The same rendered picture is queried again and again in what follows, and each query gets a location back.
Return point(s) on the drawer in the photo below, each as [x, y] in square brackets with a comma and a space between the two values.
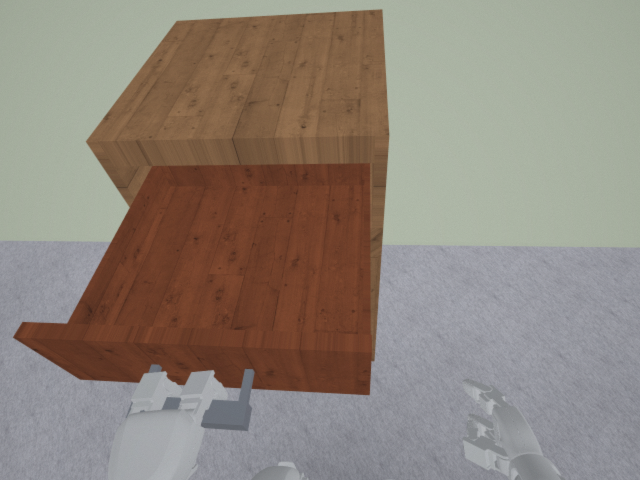
[227, 268]

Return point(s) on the left robot hand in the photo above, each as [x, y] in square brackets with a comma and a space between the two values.
[163, 444]

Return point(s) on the robot right forearm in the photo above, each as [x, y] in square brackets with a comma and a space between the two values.
[533, 467]

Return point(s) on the right robot hand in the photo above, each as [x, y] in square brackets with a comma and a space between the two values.
[495, 445]

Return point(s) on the cabinet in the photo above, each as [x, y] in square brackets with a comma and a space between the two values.
[281, 89]

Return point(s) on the robot left shin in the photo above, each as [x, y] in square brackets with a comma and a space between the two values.
[287, 463]

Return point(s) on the handle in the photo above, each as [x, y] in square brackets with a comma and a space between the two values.
[222, 414]

